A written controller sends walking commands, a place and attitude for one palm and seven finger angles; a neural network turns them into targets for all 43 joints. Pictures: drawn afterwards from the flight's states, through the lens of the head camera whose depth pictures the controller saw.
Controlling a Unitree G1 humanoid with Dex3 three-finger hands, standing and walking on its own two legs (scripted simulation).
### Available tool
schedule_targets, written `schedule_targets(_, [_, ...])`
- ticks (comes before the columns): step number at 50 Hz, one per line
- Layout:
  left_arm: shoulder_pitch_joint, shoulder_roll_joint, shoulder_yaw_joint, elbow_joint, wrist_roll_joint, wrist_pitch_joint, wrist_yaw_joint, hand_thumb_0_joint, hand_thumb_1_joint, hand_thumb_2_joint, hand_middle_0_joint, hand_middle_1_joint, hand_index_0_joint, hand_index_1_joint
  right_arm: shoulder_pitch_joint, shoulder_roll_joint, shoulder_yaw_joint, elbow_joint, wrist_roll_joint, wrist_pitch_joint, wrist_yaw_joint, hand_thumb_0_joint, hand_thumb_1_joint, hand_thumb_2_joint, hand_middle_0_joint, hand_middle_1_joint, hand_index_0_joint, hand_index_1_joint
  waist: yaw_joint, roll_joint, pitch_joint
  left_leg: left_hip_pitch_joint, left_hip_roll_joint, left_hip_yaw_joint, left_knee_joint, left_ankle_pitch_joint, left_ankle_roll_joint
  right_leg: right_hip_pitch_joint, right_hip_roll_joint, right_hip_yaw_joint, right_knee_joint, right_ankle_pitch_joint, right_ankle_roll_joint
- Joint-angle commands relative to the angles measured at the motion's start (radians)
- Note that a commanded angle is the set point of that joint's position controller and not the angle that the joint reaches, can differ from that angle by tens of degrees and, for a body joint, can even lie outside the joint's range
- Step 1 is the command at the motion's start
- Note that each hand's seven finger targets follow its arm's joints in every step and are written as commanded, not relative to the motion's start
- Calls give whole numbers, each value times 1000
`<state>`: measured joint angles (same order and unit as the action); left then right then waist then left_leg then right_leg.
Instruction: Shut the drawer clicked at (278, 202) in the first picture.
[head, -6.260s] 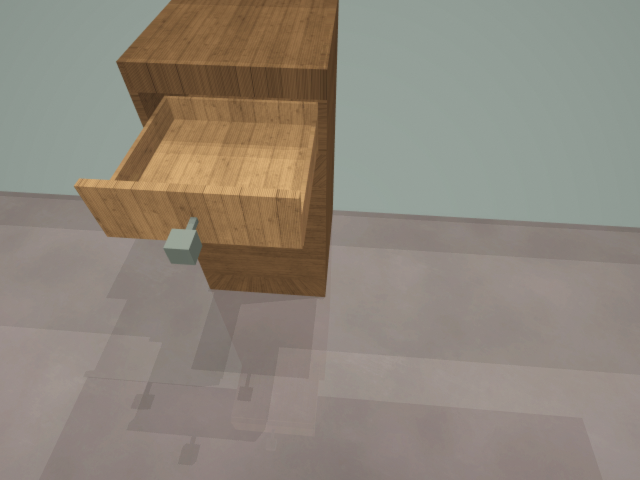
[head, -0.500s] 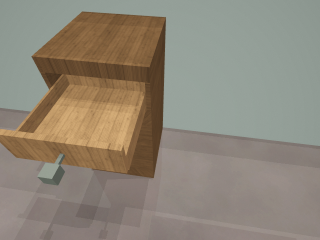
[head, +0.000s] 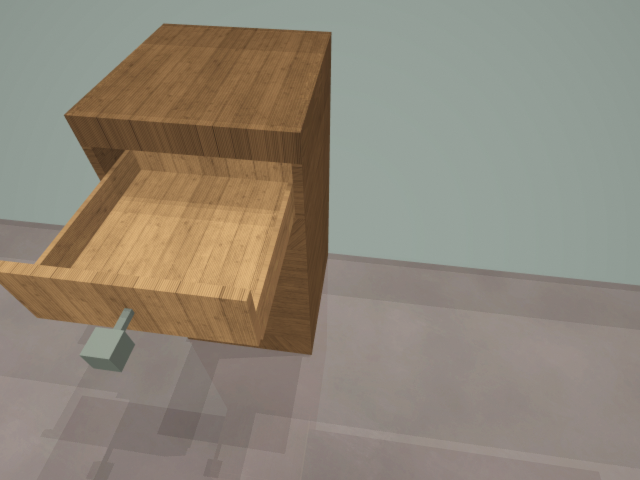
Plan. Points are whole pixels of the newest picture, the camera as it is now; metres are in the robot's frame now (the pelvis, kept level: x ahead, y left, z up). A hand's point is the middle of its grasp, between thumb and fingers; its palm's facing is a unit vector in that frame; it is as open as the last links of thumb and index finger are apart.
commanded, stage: shuffle to correct the standing spot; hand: left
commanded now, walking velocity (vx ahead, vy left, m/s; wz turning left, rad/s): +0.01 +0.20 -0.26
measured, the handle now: (116, 335) +0.31 +0.33 -0.04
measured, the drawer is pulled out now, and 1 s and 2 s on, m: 0.30 0.30 0.30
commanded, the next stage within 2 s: come to a stop and stand still in 0.70 s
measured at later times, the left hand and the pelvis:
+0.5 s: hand out of the picture +0.04 +0.24 -0.18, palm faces -0.01 -0.96 -0.29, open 7.4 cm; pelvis -0.01 +0.05 -0.02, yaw -5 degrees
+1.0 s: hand out of the picture +0.03 +0.34 -0.18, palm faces +0.01 -0.97 -0.26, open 7.4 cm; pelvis -0.01 +0.13 -0.01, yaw -3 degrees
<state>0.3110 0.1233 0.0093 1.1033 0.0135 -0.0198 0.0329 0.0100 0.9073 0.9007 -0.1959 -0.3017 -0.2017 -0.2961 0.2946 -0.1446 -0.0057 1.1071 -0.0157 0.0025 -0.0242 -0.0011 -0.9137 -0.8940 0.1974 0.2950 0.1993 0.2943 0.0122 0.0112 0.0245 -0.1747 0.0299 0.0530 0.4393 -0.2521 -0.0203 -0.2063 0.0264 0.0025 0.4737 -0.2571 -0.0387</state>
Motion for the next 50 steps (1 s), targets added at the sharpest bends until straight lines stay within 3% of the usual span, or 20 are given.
schedule_targets(1, [48,155,40,-52,2,-2,9,0,900,900,-200,-300,-200,-300,88,-82,-22,-43,-1,-6,-2,0,-900,-900,200,300,200,300,-4,-77,31,-63,33,-18,-1,18,16,-31,-208,249,-131,134,-80])
schedule_targets(11, [19,171,71,-113,10,26,15,0,900,900,-200,-300,-200,-300,85,-116,-45,-118,-9,5,5,0,-900,-900,200,300,200,300,3,-27,26,-64,60,-48,15,70,49,-137,-187,181,1,70,-70])
schedule_targets(14, [-16,117,64,-147,15,37,14,0,900,900,-200,-300,-200,-300,106,-157,-54,-142,-13,9,3,0,-900,-900,200,300,200,300,-12,167,30,-37,187,-194,-131,110,140,-239,-54,-19,245,-124,-14])
schedule_targets(17, [-4,95,58,-148,15,37,18,0,900,900,-200,-300,-200,-300,50,-136,-48,-174,-17,13,5,0,-900,-900,200,300,200,300,4,133,10,-66,229,-183,-141,238,232,-259,-80,-48,500,-264,-9])
schedule_targets(22, [74,78,50,-130,14,22,20,0,900,900,-200,-300,-200,-300,22,-146,-45,-179,-13,17,7,0,-900,-900,200,300,200,300,36,49,-41,-77,170,-86,10,380,181,-40,-111,-90,113,-54,12])
schedule_targets(23, [112,109,54,-123,14,15,25,0,900,900,-200,-300,-200,-300,16,-136,-44,-189,-5,15,9,0,-900,-900,200,300,200,300,55,-23,-46,-158,134,-61,79,256,136,69,-178,-20,-6,72,-5])
schedule_targets(24, [143,191,70,-118,24,6,32,0,900,900,-200,-300,-200,-300,16,-96,-46,-206,4,14,13,0,-900,-900,200,300,200,300,53,-256,-47,-339,12,37,246,-22,56,181,-408,278,-86,270,-89])
schedule_targets(25, [166,251,81,-120,18,5,32,0,900,900,-200,-300,-200,-300,-14,-101,-52,-227,-6,19,16,0,-900,-900,200,300,200,300,70,-283,-20,-421,-42,17,438,-309,16,164,-568,400,-134,472,-208])
schedule_targets(28, [76,210,82,-141,21,1,40,0,900,900,-200,-300,-200,-300,-73,-103,-54,-219,-12,37,24,0,-900,-900,200,300,200,300,35,-204,26,-463,16,-100,684,-219,0,63,-471,251,-110,471,-204])
schedule_targets(32, [19,249,92,-164,25,-1,18,0,900,900,-200,-300,-200,-300,-89,-71,-51,-218,2,42,44,0,-900,-900,200,300,200,300,23,-201,-1,-320,2,-1,476,-125,-31,-19,-383,95,-126,361,-129])
schedule_targets(35, [14,290,105,-164,26,11,5,0,900,900,-200,-300,-200,-300,-102,-79,-52,-224,10,33,45,0,-900,-900,200,300,200,300,36,-207,-3,-215,-34,47,316,-99,-27,-55,-364,93,-118,257,-107])
schedule_targets(38, [-24,299,111,-166,24,24,0,0,900,900,-200,-300,-200,-300,-20,-94,-57,-198,12,18,38,0,-900,-900,200,300,200,300,-4,-213,-32,-26,-64,101,89,4,-27,-119,-323,54,-23,201,-52])
schedule_targets(39, [-23,275,109,-168,21,33,-1,0,900,900,-200,-300,-200,-300,23,-116,-59,-184,10,9,34,0,-900,-900,200,300,200,300,-20,-138,-55,55,-39,90,7,43,-19,-152,-278,26,63,137,-28])
schedule_targets(40, [-8,219,100,-180,16,44,-4,0,900,900,-200,-300,-200,-300,52,-179,-73,-184,2,2,28,0,-900,-900,200,300,200,300,-30,57,-79,134,89,-42,-29,99,25,-254,-199,-45,209,-52,7])
schedule_targets(41, [-27,142,84,-207,14,51,-7,0,900,900,-200,-300,-200,-300,88,-259,-90,-188,-10,4,22,0,-900,-900,200,300,200,300,-51,284,-50,86,290,-303,-128,154,136,-387,-84,-117,431,-390,52])
schedule_targets(42, [-62,112,68,-237,19,48,-4,0,900,900,-200,-300,-200,-300,97,-270,-88,-201,-14,10,17,0,-900,-900,200,300,200,300,-61,174,15,-87,351,-365,-178,59,218,-374,-83,-53,574,-398,35])
schedule_targets(43, [-39,75,60,-219,16,38,-8,0,900,900,-200,-300,-200,-300,56,-242,-77,-189,-25,0,7,0,-900,-900,200,300,200,300,-37,170,-31,-69,312,-371,-186,-13,234,-382,-84,-27,641,-335,24])
schedule_targets(44, [-22,79,59,-195,15,33,-10,0,900,900,-200,-300,-200,-300,-1,-206,-67,-190,-23,-9,1,0,-900,-900,200,300,200,300,-19,267,-41,-82,272,-334,-182,-31,221,-365,-103,-10,659,-275,20])
schedule_targets(46, [34,86,50,-147,12,24,-24,0,900,900,-200,-300,-200,-300,-77,-158,-44,-189,-24,-22,1,0,-900,-900,200,300,200,300,14,215,-38,-123,208,-215,-157,46,179,-243,-99,-30,516,-214,24])
schedule_targets(50, [74,73,29,-101,5,12,-28,0,900,900,-200,-300,-200,-300,-48,-163,-41,-142,-20,-12,-5,0,-900,-900,200,300,200,300,16,114,-23,-146,199,-192,-98,0,148,-21,-47,-64,96,-109,32])
